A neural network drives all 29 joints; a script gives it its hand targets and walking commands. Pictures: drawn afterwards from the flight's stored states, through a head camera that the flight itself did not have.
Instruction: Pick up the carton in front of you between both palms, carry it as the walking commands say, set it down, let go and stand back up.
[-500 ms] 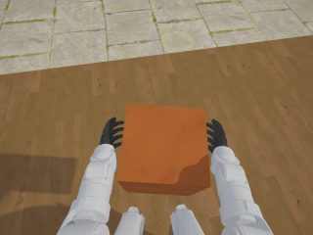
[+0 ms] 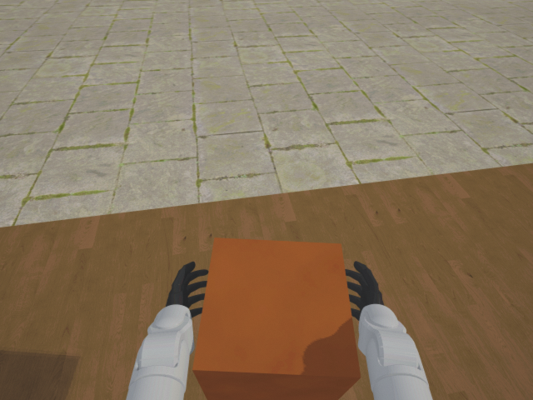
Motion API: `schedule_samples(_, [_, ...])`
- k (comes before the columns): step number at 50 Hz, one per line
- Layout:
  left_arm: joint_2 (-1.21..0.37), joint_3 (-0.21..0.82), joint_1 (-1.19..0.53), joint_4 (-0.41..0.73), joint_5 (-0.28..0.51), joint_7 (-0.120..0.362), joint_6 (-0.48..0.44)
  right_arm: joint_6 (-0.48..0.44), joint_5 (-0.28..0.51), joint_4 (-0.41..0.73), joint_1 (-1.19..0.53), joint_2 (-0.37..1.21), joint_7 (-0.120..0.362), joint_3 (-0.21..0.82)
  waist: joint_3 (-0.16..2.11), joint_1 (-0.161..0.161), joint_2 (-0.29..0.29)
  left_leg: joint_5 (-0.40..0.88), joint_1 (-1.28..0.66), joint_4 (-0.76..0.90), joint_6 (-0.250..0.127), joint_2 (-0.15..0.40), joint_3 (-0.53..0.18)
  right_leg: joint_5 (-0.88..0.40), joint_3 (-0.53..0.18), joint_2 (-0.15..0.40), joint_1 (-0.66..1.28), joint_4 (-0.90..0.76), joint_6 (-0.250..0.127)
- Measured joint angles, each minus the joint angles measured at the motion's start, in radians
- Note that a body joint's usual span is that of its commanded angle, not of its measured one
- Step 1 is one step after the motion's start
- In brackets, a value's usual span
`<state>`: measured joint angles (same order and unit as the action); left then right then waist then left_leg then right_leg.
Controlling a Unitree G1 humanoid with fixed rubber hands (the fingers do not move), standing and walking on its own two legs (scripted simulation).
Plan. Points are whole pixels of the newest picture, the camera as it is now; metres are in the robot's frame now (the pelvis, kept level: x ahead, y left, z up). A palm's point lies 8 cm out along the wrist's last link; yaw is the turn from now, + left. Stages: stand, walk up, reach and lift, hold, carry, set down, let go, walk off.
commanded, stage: reach and lift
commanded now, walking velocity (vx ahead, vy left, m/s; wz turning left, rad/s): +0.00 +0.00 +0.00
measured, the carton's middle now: (272, 329) +0.29 +0.00 -0.08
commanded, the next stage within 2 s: hold in 1.14 s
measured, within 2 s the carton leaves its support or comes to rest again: neither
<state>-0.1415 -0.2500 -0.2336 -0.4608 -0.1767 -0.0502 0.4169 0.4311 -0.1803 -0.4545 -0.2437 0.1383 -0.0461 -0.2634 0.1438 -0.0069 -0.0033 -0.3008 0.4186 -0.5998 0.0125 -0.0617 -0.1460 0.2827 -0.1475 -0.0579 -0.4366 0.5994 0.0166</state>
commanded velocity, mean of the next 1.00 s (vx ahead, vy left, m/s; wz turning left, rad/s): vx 0.00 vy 0.00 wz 0.00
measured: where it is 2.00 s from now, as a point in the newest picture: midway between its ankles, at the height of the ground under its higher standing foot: outside the picture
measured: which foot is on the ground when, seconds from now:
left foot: down 0.00-1.00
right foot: down 0.00-1.00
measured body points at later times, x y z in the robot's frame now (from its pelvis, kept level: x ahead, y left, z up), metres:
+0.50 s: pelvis -0.02 +0.00 +0.01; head -0.04 +0.00 +0.46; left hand +0.29 +0.15 +0.03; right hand +0.29 -0.15 +0.03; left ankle +0.00 +0.13 -0.73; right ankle +0.01 -0.13 -0.73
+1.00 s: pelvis +0.00 +0.00 +0.02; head -0.03 +0.00 +0.47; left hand +0.30 +0.15 +0.04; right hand +0.30 -0.15 +0.04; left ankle +0.00 +0.13 -0.73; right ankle +0.01 -0.13 -0.73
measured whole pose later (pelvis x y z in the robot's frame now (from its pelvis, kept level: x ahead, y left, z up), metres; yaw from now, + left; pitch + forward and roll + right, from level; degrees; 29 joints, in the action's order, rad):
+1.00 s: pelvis +0.00 +0.00 +0.02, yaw +0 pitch -4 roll +0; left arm -0.15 -0.23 -0.25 -0.30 -0.27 0.01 0.68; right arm 0.68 -0.27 -0.30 -0.26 0.15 -0.01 -0.23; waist 0.02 0.00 0.00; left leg -0.21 0.09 -0.37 0.01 -0.04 -0.14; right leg 0.20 -0.14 -0.04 -0.11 0.38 0.01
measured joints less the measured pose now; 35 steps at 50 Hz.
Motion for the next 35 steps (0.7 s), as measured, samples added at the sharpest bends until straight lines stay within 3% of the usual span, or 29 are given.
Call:
schedule_samples(6, [0.0, 0.015, 0.016, 0.07, -0.032, 0.018, 0.109, 0.105, -0.034, 0.064, 0.014, 0.006, 0.01, 0.021, -0.034, 0.005, 0.001, 0.044, -0.171, 0.115, -0.001, 0.009, -0.003, -0.042, -0.001, 0.007, 0.169, -0.111, -0.004])
schedule_samples(12, [-0.012, -0.026, -0.037, 0.048, -0.095, 0.047, 0.178, 0.17, -0.095, 0.037, -0.042, 0.019, 0.034, -0.019, -0.073, 0.007, 0.002, 0.059, -0.237, 0.137, -0.001, 0.012, -0.002, -0.057, 0.001, 0.009, 0.235, -0.133, -0.005])
schedule_samples(35, [-0.02, -0.033, -0.066, 0.099, -0.115, 0.063, 0.21, 0.202, -0.115, 0.093, -0.067, 0.026, 0.046, -0.026, -0.129, 0.008, 0.001, 0.079, -0.27, 0.171, 0.0, 0.016, 0.005, -0.076, 0.006, 0.014, 0.269, -0.166, -0.004])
